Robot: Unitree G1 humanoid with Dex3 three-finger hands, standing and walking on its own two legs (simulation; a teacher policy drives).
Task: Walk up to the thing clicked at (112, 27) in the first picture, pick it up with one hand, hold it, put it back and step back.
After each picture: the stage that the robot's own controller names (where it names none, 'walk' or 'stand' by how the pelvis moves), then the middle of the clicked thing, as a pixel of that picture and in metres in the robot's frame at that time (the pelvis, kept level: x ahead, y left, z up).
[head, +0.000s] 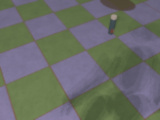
stand; (112, 25) +1.58 -0.39 -0.66
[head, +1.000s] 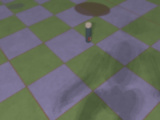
walk; (88, 33) +1.49 +0.00 -0.63
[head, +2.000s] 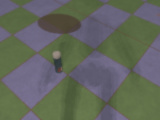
walk; (57, 62) +0.95 +0.25 -0.64
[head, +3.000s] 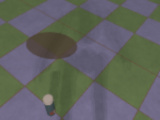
walk; (49, 106) +0.53 +0.21 -0.64
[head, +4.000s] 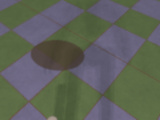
stand; out of the picture +0.36 +0.21 -0.64
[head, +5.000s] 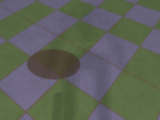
stand; out of the picture +0.35 +0.21 -0.66
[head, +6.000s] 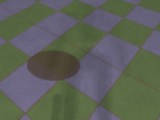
stand; out of the picture +0.34 +0.22 -0.66
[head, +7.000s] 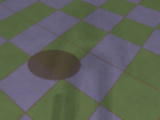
stand; out of the picture +0.33 +0.22 -0.66
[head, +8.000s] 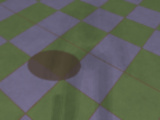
go down; out of the picture +0.33 +0.23 -0.66
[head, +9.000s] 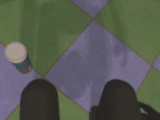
go down; (21, 60) +0.42 +0.24 -0.27
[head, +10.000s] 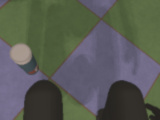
approach; (27, 62) +0.41 +0.24 -0.25
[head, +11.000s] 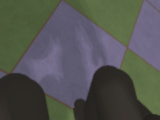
close in; out of the picture +0.40 +0.28 -0.16
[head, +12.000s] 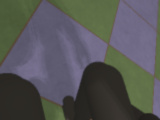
close; out of the picture +0.40 +0.28 -0.16
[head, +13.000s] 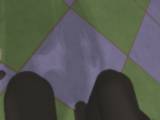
lift; out of the picture +0.34 +0.27 -0.12
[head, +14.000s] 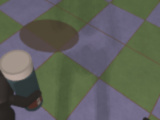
lift; (26, 86) +0.32 +0.18 +0.04
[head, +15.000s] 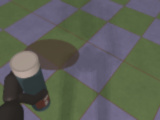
hold; (34, 86) +0.33 +0.16 +0.04
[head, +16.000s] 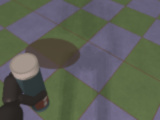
hold; (33, 87) +0.32 +0.17 +0.03
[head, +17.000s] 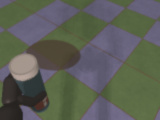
crouch; (33, 87) +0.32 +0.17 +0.04
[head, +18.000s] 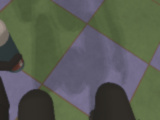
crouch; (5, 51) +0.43 +0.22 -0.06
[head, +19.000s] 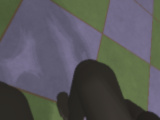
lower; out of the picture +0.43 +0.29 -0.16
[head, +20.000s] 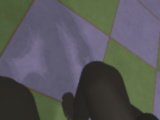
lower; out of the picture +0.41 +0.30 -0.16
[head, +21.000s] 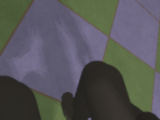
lower; out of the picture +0.41 +0.29 -0.16
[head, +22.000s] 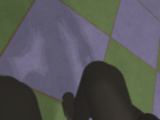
lower; out of the picture +0.40 +0.29 -0.16
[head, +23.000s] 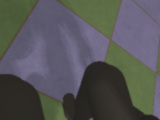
loosen; out of the picture +0.40 +0.29 -0.16
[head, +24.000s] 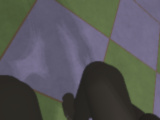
withdraw; out of the picture +0.39 +0.28 -0.16
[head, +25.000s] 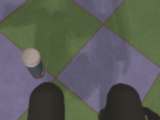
walk; (35, 66) +0.42 +0.23 -0.29
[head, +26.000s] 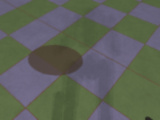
stand; out of the picture +0.34 +0.20 -0.59
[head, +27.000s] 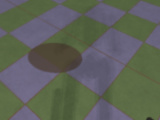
stand; out of the picture +0.36 +0.21 -0.60
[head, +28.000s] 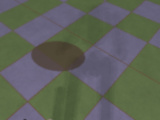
stand; out of the picture +0.36 +0.21 -0.60
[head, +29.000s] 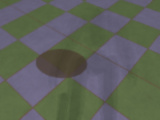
stand; out of the picture +0.37 +0.21 -0.65
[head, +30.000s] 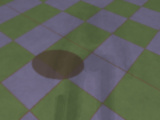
stand; out of the picture +0.34 +0.21 -0.66
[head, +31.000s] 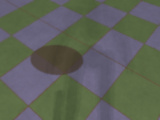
walk; out of the picture +0.35 +0.22 -0.65
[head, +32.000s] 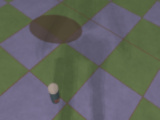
walk; (54, 94) +0.52 +0.18 -0.63
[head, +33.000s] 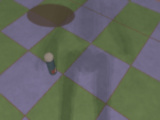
walk; (50, 64) +0.80 +0.28 -0.62
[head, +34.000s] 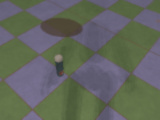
stand; (59, 66) +0.97 +0.20 -0.65
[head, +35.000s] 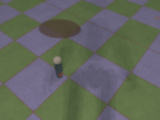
stand; (58, 68) +0.96 +0.21 -0.66
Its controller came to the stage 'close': yes
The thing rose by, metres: 0.68
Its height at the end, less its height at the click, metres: +0.00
